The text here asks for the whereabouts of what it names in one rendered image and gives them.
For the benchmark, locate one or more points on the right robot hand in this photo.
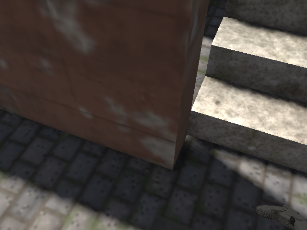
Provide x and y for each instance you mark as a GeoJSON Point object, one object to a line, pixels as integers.
{"type": "Point", "coordinates": [284, 214]}

